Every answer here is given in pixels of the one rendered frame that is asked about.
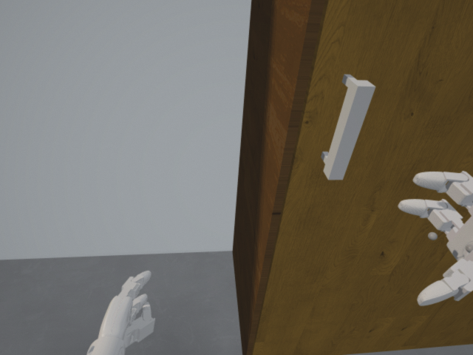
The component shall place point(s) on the robot left forearm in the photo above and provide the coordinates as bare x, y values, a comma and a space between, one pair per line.
107, 346

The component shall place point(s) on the wardrobe door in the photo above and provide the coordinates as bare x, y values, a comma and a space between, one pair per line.
347, 264

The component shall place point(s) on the handle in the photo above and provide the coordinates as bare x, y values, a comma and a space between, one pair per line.
353, 112

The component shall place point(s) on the robot right hand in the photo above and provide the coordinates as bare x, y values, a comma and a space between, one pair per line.
458, 279

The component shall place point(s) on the robot left hand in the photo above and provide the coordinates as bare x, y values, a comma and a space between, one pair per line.
119, 320

